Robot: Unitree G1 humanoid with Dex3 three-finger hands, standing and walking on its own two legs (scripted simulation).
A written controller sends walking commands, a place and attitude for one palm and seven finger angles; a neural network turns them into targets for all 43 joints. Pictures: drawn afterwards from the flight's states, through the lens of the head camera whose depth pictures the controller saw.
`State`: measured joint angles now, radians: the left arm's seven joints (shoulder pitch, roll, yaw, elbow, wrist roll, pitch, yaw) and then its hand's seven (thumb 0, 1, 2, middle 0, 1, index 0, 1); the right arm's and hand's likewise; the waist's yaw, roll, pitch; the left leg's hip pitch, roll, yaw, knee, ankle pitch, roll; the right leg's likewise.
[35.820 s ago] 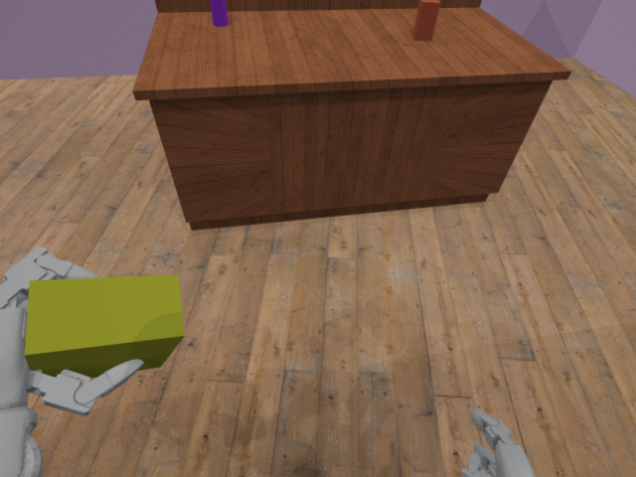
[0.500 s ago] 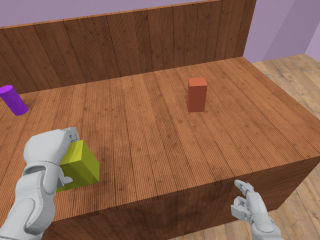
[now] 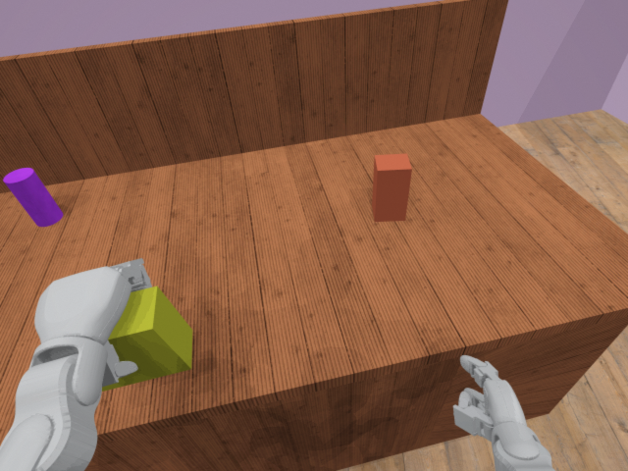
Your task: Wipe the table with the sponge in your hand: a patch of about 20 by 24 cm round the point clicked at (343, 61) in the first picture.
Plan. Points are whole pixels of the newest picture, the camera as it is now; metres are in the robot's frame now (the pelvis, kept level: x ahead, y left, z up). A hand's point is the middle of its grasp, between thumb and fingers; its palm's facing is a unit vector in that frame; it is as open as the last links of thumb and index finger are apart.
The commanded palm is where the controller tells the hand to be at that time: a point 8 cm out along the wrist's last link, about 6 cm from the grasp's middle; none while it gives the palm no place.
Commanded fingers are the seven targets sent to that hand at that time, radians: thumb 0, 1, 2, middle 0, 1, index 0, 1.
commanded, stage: bring the sponge back beside the body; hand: left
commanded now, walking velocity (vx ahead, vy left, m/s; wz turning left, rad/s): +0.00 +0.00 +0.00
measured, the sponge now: (133, 347) +0.22 +0.29 +0.06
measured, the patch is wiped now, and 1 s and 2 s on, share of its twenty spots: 1.00 1.00 1.00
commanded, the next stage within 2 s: step back with the hand held close in 0.92 s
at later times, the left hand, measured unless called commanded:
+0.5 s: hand (98, 352) +0.18 +0.29 +0.11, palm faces +0.08 -0.11 -0.99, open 10.1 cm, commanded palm +0.15 +0.28 +0.18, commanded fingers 0.00 0.10 1.30 -1.20 -1.60 -1.20 -1.60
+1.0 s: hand (98, 356) +0.18 +0.28 +0.11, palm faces +0.09 -0.11 -0.99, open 10.1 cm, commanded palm +0.14 +0.28 +0.18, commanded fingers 0.00 0.10 1.30 -1.20 -1.60 -1.20 -1.60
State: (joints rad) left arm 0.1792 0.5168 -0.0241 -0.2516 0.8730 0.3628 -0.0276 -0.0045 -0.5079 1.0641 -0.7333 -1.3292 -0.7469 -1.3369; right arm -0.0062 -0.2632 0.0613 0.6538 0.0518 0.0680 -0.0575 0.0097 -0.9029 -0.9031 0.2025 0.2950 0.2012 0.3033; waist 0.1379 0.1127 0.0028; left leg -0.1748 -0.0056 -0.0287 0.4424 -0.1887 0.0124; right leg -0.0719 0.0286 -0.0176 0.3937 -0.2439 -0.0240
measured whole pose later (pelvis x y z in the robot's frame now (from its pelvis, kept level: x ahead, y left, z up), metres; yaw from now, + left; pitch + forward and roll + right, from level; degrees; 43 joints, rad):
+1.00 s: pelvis -0.01 +0.00 +0.00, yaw +0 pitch -6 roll -1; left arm 0.31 0.53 0.00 -0.37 0.86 0.36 -0.02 -0.01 -0.51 1.06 -0.73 -1.33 -0.75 -1.34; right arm 0.00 -0.25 0.07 0.65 0.04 0.04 -0.06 0.01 -0.90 -0.90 0.20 0.30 0.20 0.30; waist 0.15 0.11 0.01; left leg -0.17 0.00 -0.03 0.46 -0.18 0.01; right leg -0.06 0.04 -0.02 0.41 -0.24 -0.03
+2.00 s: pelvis -0.06 +0.02 -0.03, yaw +1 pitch +1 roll -4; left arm 0.46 0.39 0.34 -0.63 -0.05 -0.13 0.14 -0.01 -0.53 1.07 -0.74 -1.35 -0.76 -1.35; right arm 0.17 -0.22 0.04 0.56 0.00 -0.05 -0.08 0.01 -0.90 -0.90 0.21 0.30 0.21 0.30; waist 0.02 -0.01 -0.01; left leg -0.53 0.00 -0.05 0.72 -0.21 0.03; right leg -0.41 0.03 -0.05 0.65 -0.27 0.00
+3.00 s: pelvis -0.31 -0.01 -0.04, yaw +5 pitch +3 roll +0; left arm 0.49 0.43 0.34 -0.61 -0.05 -0.10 0.12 -0.01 -0.54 1.08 -0.75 -1.35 -0.76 -1.36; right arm 0.25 -0.25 0.00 0.61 0.02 -0.07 -0.07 0.01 -0.90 -0.90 0.20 0.30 0.20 0.30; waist -0.06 -0.09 -0.11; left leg -0.28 0.03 -0.02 0.74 -0.55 0.01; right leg -0.61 -0.05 -0.02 0.70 -0.14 0.01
